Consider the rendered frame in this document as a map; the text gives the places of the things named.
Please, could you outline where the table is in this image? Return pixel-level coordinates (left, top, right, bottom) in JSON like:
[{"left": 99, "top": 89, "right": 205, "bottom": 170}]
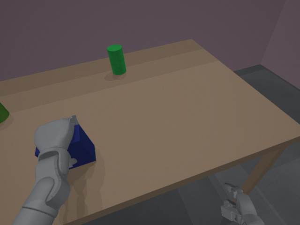
[{"left": 0, "top": 39, "right": 300, "bottom": 225}]

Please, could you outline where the robot right hand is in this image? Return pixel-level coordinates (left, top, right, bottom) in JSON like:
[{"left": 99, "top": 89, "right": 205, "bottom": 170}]
[{"left": 221, "top": 183, "right": 257, "bottom": 225}]

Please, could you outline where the robot left hand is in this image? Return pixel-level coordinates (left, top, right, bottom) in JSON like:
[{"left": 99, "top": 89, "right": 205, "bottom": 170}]
[{"left": 34, "top": 115, "right": 79, "bottom": 168}]

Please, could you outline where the robot right forearm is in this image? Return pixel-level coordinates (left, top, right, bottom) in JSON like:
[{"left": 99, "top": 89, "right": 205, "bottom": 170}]
[{"left": 240, "top": 214, "right": 265, "bottom": 225}]

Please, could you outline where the robot left forearm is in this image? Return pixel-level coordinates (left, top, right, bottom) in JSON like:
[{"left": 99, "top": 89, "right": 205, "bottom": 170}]
[{"left": 11, "top": 147, "right": 70, "bottom": 225}]

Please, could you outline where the sponge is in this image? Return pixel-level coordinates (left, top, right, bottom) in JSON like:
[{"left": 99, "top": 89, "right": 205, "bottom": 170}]
[{"left": 35, "top": 124, "right": 96, "bottom": 169}]

